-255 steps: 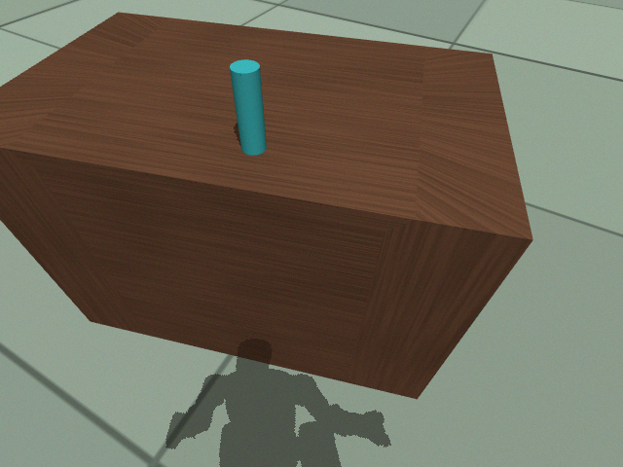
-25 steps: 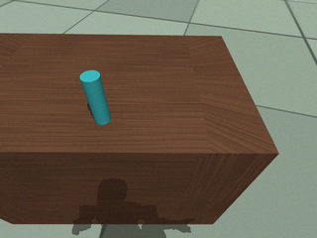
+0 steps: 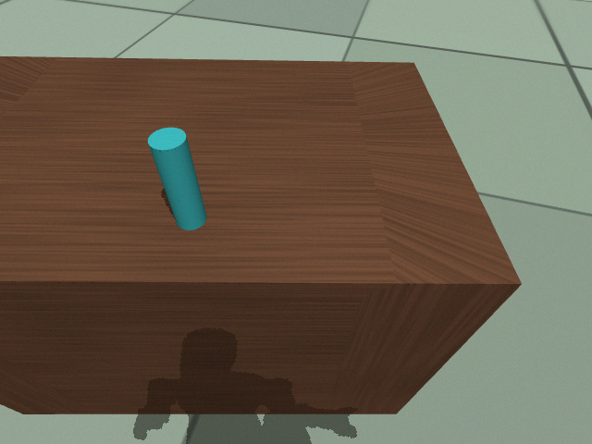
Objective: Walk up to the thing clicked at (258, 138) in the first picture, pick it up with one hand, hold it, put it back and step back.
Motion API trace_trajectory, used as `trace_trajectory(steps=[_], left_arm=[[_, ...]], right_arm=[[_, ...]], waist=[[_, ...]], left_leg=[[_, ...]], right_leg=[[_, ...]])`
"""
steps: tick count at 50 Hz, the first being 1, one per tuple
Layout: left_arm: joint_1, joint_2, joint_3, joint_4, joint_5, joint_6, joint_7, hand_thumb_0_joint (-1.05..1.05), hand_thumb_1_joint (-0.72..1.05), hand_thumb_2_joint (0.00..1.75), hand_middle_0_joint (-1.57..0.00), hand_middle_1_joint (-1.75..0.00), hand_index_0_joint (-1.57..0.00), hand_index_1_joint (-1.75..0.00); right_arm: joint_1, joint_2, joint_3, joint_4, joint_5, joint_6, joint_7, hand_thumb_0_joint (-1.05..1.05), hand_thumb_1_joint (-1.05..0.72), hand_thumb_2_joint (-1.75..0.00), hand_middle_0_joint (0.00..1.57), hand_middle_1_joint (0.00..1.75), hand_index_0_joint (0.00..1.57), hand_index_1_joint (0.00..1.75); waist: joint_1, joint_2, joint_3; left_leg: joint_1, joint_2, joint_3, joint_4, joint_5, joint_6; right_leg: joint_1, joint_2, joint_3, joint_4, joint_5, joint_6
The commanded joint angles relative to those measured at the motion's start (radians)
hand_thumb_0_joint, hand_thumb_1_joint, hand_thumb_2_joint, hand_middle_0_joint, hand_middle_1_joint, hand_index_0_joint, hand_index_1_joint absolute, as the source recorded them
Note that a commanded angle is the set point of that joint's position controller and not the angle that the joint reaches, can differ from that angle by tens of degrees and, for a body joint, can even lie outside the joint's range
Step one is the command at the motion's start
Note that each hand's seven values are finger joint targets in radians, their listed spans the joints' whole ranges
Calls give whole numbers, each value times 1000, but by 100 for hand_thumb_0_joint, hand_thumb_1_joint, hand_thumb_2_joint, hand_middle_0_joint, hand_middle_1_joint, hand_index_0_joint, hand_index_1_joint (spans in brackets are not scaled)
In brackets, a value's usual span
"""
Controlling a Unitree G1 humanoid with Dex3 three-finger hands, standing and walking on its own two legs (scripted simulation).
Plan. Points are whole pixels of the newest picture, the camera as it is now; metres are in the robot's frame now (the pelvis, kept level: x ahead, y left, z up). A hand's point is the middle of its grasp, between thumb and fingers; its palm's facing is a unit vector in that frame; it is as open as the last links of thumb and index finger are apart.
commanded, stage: stand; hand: left
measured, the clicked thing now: (180, 183) +0.46 +0.18 +0.10
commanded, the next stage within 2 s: rise first in 0.62 s
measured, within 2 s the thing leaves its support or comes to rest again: neither
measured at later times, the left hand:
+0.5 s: hand out of the picture +0.08 +0.26 -0.16, palm faces -0.02 -0.94 -0.35, open 7.3 cm
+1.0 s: hand (129, 420) +0.18 +0.25 -0.12, palm faces +0.18 -0.93 -0.31, open 11.9 cm
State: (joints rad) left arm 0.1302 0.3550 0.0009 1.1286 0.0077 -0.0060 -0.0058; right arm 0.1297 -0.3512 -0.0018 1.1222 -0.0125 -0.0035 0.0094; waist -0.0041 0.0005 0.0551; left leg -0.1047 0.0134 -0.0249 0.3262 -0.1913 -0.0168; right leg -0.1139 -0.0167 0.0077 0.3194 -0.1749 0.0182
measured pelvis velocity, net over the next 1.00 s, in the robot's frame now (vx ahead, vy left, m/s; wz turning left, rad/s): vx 0.00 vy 0.00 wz -0.01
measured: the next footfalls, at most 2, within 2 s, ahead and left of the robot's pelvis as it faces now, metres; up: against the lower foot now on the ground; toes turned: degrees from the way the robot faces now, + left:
none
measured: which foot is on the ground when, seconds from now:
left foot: down 0.00-1.00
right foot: down 0.00-1.00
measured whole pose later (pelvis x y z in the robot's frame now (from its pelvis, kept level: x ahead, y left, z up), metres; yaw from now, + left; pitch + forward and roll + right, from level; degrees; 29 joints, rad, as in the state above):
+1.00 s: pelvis +0.00 +0.00 -0.01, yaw -1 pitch +3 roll +0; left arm 0.09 0.29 0.13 0.78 -0.05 -0.09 0.06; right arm 0.08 -0.27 -0.12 0.85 0.04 -0.09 -0.05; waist 0.00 0.00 0.02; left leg -0.26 0.01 -0.02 0.46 -0.25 -0.01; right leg -0.27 -0.01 0.02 0.44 -0.22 0.02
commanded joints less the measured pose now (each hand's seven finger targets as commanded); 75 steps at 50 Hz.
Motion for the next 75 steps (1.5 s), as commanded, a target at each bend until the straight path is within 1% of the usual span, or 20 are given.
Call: trace_trajectory(steps=[1, 36, 37, 38, 39, 40, 41, 43, 44, 46, 49, 52, 56, 58, 59, 66, 69, 71, 74, 75], left_arm=[[-37, 212, 40, -56, 0, -25, 13, 0, 90, 90, -20, -30, -20, -30], [-38, 212, 42, -66, 3, -24, 18, 0, 82, 82, -12, -22, -12, -22], [-389, 5, 10, -417, -79, -105, 22, 0, 74, 74, -4, -14, -4, -14], [-380, 98, 27, -473, -108, -143, 48, 0, 66, 66, -7, -6, -4, -7], [-240, 175, 77, -353, -105, -136, 65, 0, 58, 58, -8, -6, -6, -8], [-177, 233, 133, -286, -98, -120, 75, 0, 50, 50, -9, -6, -7, -8], [-186, 251, 166, -329, -94, -117, 81, 0, 42, 42, -8, -6, -7, -7], [-127, 161, 154, -309, -75, -128, 82, 0, 26, 26, -8, -6, -8, -6], [-106, 182, 190, -364, -59, -128, 81, 0, 18, 20, -8, -6, -8, -5], [53, 167, 213, -369, -49, -112, 85, 0, 10, 14, -7, -6, -9, -4], [59, 142, 225, -495, -50, -109, 85, 0, -8, 9, -6, -6, -8, -4], [5, 100, 187, -653, -57, -111, 84, 0, -23, 5, -5, -5, -6, -4], [4, 116, 200, -843, -50, -129, 100, 0, -49, 1, -5, -4, -5, -4], [24, 146, 230, -906, -51, -132, 109, 0, -55, 0, -5, -4, -5, -4], [49, 121, 209, -958, -49, -135, 107, 0, -55, 0, -5, -4, -5, -4], [228, 103, 246, -1207, -60, -143, 88, 0, -53, 0, -4, -4, -4, -3], [280, 106, 265, -1278, -64, -153, 68, 0, -51, 0, -3, -3, -4, -2], [271, 90, 254, -1348, -64, -166, 59, 0, -52, 0, -3, -3, -4, -2], [257, 128, 305, -1417, -64, -185, 58, 0, -53, 0, -4, -3, -4, -3], [279, 109, 286, -1446, -64, -193, 53, 0, -54, 0, -4, -3, -4, -3]], right_arm=[[-34, -219, -37, -57, 5, -25, -15, 0, -90, -90, 20, 30, 20, 30], [-54, -218, -40, -76, 7, -24, -19, 0, -82, -82, 12, 22, 12, 22], [-404, -30, -6, -427, 101, -135, -34, 0, -74, -74, 4, 14, 5, 14], [-368, -62, -3, -448, 112, -154, -46, 0, -66, -66, 4, 6, 5, 6], [-231, -170, -68, -338, 106, -139, -66, 0, -58, -58, 4, 5, 5, 5], [-168, -201, -113, -237, 100, -120, -78, 0, -50, -50, 4, 5, 5, 5], [-189, -221, -146, -256, 93, -123, -85, 0, -42, -42, 4, 5, 5, 5], [-150, -144, -139, -261, 69, -131, -85, 0, -26, -26, 5, 5, 5, 5], [-59, -151, -180, -291, 59, -127, -84, 0, -18, -20, 5, 5, 5, 5], [38, -123, -184, -280, 56, -111, -79, 0, -8, -17, 5, 5, 5, 5], [25, -74, -159, -391, 58, -100, -73, 0, 9, -12, 5, 5, 5, 5], [-57, -53, -133, -550, 59, -103, -74, 0, 23, -9, 5, 5, 5, 5], [-56, -30, -110, -671, 53, -116, -84, 0, 42, -4, 5, 5, 5, 5], [-4, -70, -137, -687, 47, -119, -92, 0, 48, -2, 5, 5, 5, 5], [29, -34, -113, -711, 47, -122, -90, 0, 49, -2, 5, 5, 5, 5], [136, -18, -150, -673, 43, -124, -74, 0, 52, -1, 5, 5, 5, 5], [125, -22, -164, -671, 44, -120, -59, 0, 54, -1, 5, 5, 5, 5], [87, 30, -127, -655, 44, -116, -48, 0, 53, -1, 5, 5, 5, 5], [35, -33, -179, -705, 35, -122, -55, 0, 53, -1, 5, 5, 5, 5], [53, 13, -142, -681, 37, -121, -49, 0, 53, -1, 5, 5, 5, 5]], waist=[[5, 13, -70], [4, 4, -82], [-34, 0, -103], [12, -25, -142], [-4, 3, -74], [0, 18, -54], [11, 37, -142], [6, 15, -219], [-13, 9, -259], [22, 50, -255], [35, 39, -245], [30, 19, -206], [35, 32, -239], [28, 28, -198], [27, 44, -203], [28, 65, -123], [29, 43, -99], [45, 45, -99], [43, 40, -113], [52, 43, -102]], left_leg=[[-16, 105, -74, -47, 141, 36], [21, 115, -71, -34, 212, 37], [-120, -18, 50, 65, 100, 12], [-68, -11, 35, 29, 53, 11], [-98, -10, 48, 18, 5, 12], [-160, -16, 56, 55, -4, 9], [-137, -13, 57, 76, 28, 8], [-121, -12, 50, 93, 64, 13], [-100, -12, 49, 97, 99, 19], [-75, -21, 56, 86, 193, 10], [-77, -23, 63, 78, 229, 7], [-84, -18, 65, 62, 180, 10], [-45, -15, 65, 59, 199, 13], [-44, -11, 63, 56, 199, 12], [-31, -13, 65, 55, 215, 12], [-18, -14, 66, 42, 203, 15], [-14, -9, 62, 46, 242, 13], [-16, -11, 59, 51, 259, 16], [-10, -7, 55, 44, 237, 12], [-10, -10, 51, 40, 215, 15]], right_leg=[[29, -114, 86, -43, 148, -37], [36, -113, 68, -29, 194, -35], [-119, 10, -35, 60, 91, -18], [-48, 8, -42, 48, 36, -23], [-72, 12, -36, 36, 4, -25], [-123, 18, -40, 68, -7, -28], [-108, 15, -37, 93, 29, -29], [-89, 18, -36, 109, 71, -25], [-87, 21, -35, 106, 109, -25], [-43, 23, -40, 99, 179, -28], [-32, 24, -46, 82, 200, -24], [-43, 19, -44, 64, 154, -21], [1, 15, -40, 65, 176, -22], [-4, 21, -45, 63, 172, -22], [5, 20, -44, 64, 191, -24], [-4, 24, -58, 51, 178, -27], [-2, 28, -67, 56, 209, -25], [10, 23, -67, 59, 226, -24], [19, 25, -64, 55, 191, -24], [17, 26, -69, 53, 167, -27]])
